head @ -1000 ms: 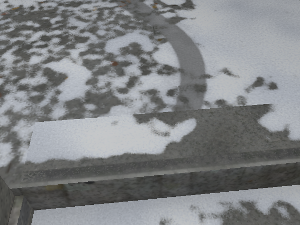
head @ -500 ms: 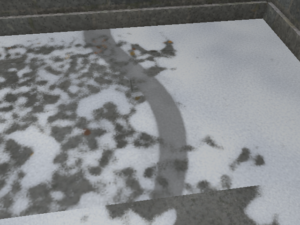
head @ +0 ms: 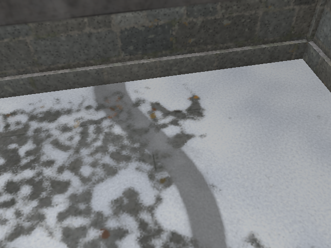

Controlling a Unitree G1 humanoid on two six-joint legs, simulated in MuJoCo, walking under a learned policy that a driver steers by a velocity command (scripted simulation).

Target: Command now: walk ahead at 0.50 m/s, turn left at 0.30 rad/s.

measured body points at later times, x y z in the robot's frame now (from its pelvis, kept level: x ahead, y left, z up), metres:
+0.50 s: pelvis +0.27 -0.01 +0.08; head +0.29 +0.01 +0.53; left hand +0.49 +0.26 +0.04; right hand +0.29 -0.26 -0.04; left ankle +0.09 +0.05 -0.64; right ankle +0.43 -0.09 -0.64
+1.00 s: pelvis +0.50 +0.10 +0.08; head +0.52 +0.12 +0.53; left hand +0.34 +0.33 -0.05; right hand +0.82 +0.07 +0.02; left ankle +0.54 +0.28 -0.62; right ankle +0.43 -0.09 -0.64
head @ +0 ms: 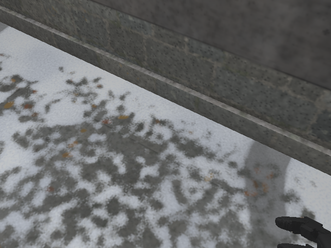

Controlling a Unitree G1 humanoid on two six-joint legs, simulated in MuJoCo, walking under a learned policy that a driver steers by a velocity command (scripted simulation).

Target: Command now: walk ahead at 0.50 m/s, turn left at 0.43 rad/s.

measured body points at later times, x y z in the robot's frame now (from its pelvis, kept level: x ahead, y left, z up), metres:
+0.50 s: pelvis +0.24 +0.01 +0.00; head +0.27 +0.01 +0.45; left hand +0.42 +0.25 -0.09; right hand +0.34 -0.26 -0.12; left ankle +0.14 +0.12 -0.72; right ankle +0.38 -0.10 -0.72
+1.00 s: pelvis +0.30 +0.01 +0.01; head +0.31 +0.02 +0.46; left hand +0.42 +0.27 -0.12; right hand +0.39 -0.23 -0.12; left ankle +0.28 +0.15 -0.72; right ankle +0.37 -0.10 -0.72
